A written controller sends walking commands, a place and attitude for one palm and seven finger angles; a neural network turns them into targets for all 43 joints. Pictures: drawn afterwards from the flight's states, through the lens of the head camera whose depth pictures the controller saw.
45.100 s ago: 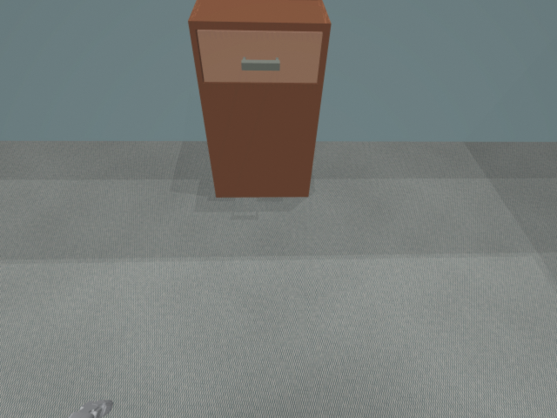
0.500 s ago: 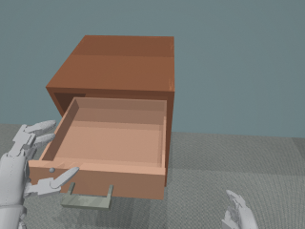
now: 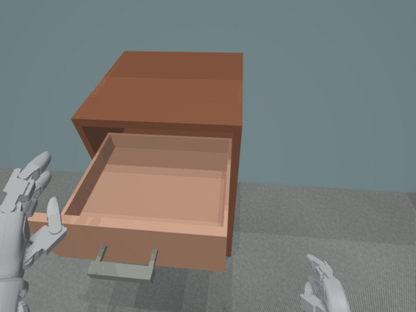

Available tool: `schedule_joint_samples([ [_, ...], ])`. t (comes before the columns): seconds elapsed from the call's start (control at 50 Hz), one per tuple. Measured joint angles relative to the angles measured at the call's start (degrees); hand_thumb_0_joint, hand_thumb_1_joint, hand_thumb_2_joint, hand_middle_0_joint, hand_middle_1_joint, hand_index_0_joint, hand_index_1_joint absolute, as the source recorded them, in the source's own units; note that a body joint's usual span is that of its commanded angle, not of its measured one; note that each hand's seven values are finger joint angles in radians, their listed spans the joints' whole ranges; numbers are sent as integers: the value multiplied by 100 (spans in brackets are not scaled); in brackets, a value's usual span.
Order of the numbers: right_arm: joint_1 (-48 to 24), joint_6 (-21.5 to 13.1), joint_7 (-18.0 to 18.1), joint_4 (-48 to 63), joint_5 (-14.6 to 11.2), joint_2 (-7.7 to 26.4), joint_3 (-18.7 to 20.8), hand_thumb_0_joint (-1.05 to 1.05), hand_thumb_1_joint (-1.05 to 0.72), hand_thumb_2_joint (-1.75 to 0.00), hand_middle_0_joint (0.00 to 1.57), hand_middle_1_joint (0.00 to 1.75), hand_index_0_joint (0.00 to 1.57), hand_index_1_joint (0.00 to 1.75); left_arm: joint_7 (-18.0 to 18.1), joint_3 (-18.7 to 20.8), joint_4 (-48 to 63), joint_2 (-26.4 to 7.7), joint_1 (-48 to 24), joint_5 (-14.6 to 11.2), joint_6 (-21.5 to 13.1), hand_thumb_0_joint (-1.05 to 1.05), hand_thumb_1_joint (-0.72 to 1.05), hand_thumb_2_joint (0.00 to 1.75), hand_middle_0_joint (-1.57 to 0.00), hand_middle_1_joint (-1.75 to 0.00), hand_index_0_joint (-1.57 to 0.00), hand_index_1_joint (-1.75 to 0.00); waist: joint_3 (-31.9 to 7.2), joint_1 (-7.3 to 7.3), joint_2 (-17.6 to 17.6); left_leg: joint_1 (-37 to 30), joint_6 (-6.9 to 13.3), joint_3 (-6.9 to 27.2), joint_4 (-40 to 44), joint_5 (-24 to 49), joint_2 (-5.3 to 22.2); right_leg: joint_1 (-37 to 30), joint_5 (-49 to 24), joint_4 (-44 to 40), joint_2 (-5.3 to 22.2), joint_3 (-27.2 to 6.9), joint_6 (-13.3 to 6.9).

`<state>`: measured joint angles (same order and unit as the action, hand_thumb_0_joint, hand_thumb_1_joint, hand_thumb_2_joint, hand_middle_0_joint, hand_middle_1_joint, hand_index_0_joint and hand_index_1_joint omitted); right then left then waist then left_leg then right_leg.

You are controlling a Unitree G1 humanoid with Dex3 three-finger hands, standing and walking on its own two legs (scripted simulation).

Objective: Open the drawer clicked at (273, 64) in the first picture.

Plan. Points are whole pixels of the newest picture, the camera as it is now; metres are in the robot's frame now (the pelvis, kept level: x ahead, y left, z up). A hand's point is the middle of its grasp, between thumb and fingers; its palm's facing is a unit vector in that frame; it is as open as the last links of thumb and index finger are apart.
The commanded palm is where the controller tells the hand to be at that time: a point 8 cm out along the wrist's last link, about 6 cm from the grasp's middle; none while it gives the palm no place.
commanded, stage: step back with the hand held close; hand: left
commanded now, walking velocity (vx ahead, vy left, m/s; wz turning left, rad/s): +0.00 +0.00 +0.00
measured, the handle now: (125, 261) +0.22 +0.22 -0.06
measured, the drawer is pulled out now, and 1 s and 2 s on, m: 0.30 0.30 0.30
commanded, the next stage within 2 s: stop stepping back and stand still in 1.20 s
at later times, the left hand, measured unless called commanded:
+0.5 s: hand (46, 249) +0.15 +0.25 +0.15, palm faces +0.30 -0.83 -0.47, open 7.4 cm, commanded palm +0.09 +0.30 +0.18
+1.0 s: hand out of the picture +0.06 +0.24 +0.16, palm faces +0.41 -0.80 -0.43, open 7.4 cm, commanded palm -0.01 +0.28 +0.18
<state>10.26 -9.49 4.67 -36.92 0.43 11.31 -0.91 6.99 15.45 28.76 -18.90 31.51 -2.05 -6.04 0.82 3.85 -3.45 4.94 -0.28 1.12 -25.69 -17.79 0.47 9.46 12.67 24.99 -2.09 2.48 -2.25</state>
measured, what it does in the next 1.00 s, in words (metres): walks backwards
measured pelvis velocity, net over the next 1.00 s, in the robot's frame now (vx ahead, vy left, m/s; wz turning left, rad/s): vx -0.14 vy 0.00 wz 0.00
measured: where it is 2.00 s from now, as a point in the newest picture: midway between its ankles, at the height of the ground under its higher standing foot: outside the picture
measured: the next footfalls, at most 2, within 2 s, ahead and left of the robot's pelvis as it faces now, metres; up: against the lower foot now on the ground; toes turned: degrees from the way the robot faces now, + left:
right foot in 1.04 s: -0.11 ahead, -0.11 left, +0.00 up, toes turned +0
left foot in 1.38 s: -0.24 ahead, +0.06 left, +0.00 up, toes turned +3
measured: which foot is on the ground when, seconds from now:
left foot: down 0.00-1.00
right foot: down 0.00-0.86, up 0.88-1.00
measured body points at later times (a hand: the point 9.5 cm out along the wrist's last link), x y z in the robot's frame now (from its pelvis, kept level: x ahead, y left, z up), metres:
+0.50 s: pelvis -0.04 +0.02 -0.01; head -0.02 +0.04 +0.44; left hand +0.13 +0.29 +0.17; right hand +0.12 -0.23 -0.07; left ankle -0.04 +0.12 -0.74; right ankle +0.01 -0.09 -0.74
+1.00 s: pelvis -0.14 +0.00 -0.02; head -0.15 +0.01 +0.43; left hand +0.03 +0.28 +0.18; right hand +0.00 -0.24 -0.10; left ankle -0.04 +0.12 -0.74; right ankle -0.12 -0.11 -0.72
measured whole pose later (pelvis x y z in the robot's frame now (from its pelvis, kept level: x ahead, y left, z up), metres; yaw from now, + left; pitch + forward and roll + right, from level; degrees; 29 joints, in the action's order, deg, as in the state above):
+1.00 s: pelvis -0.14 +0.00 -0.02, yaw +0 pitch -1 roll -1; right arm 16.1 -9.1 4.8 -35.3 2.8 10.5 -0.2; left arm 11.7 21.6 33.9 -22.5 35.8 -0.9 -11.5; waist -1.4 -2.0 0.4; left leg 25.7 -0.4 0.3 -36.9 -10.7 2.2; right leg 23.0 26.5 46.8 -3.4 -0.1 0.3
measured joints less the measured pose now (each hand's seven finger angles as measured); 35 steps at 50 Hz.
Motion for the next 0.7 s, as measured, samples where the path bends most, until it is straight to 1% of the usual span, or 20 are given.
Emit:
schedule_joint_samples([
  [0.08,2,11,-5,-9,-12,1,7,2,-90,-90,20,30,21,30,14,45,-66,22,-63,-7,-11,2,87,89,-22,-31,-22,-31,17,-12,-13,21,0,0,-10,12,-1,19,-13,6,2,1,-1],
  [0.1,13,52,-2,36,-12,10,-6,2,-90,-90,20,30,21,30,1,85,-83,27,-63,0,-52,2,87,89,-22,-31,-22,-31,4,-34,-20,71,2,9,-37,9,4,51,-22,1,-3,11,-1],
  [0.16,3,183,10,173,48,54,-38,2,-90,-90,20,30,21,30,39,321,-88,-7,-63,84,-267,2,88,90,-22,-31,-22,-31,-8,-162,-27,346,11,47,-180,-8,33,232,-89,-38,-32,52,-8],
  [0.2,-6,265,1,246,60,96,-16,2,-90,-90,20,30,21,30,87,392,-38,-8,-29,133,-352,2,88,90,-22,-31,-21,-31,-1,-254,-7,554,22,54,-297,-23,42,395,-130,-21,-40,61,-5],
  [0.3,51,454,-8,359,40,178,111,2,-90,-90,20,30,21,30,132,248,107,18,273,166,-356,2,89,90,-21,-30,-21,-30,3,-488,146,836,70,-7,-400,3,-26,702,-163,108,28,2,55],
  [0.34,93,494,4,398,35,175,160,2,-90,-90,20,30,21,30,136,197,207,-44,413,161,-313,2,89,90,-21,-30,-21,-30,0,-568,242,916,86,-25,-440,21,-59,795,-168,174,62,-15,77],
  [0.38,148,506,9,449,38,155,195,2,-90,-90,20,30,21,30,142,204,352,-155,533,149,-302,2,89,90,-22,-30,-21,-30,-2,-616,351,1001,99,-37,-501,34,-90,891,-172,257,93,-26,92],
  [0.42,200,484,13,484,50,119,210,2,-90,-90,20,30,21,30,162,270,528,-295,635,133,-321,2,88,90,-22,-30,-22,-30,-15,-633,459,1089,108,-46,-578,44,-112,983,-177,344,116,-33,100],
  [0.48,265,413,13,512,87,45,202,2,-90,-90,20,30,21,30,209,431,767,-479,724,106,-399,2,88,90,-22,-30,-22,-30,-61,-619,591,1208,114,-54,-699,63,-138,1107,-189,478,144,-38,106],
  [0.54,305,307,13,507,134,-29,157,2,-90,-90,20,30,21,30,271,554,856,-524,730,102,-498,2,88,90,-22,-30,-22,-30,-142,-579,649,1290,123,-74,-808,81,-154,1204,-204,609,163,-53,110],
  [0.6,338,218,7,499,174,-73,85,2,-90,-90,20,30,21,30,322,577,755,-422,641,120,-556,2,88,90,-22,-30,-22,-30,-240,-521,617,1373,125,-91,-952,83,-158,1300,-203,769,168,-66,105],
  [0.7,392,171,-14,450,195,-43,-13,1,-90,-90,21,30,21,30,380,418,447,-76,377,191,-518,2,89,90,-22,-30,-21,-30,-367,-414,414,1586,109,-75,-1269,-26,-92,1427,-276,884,111,-31,54],
])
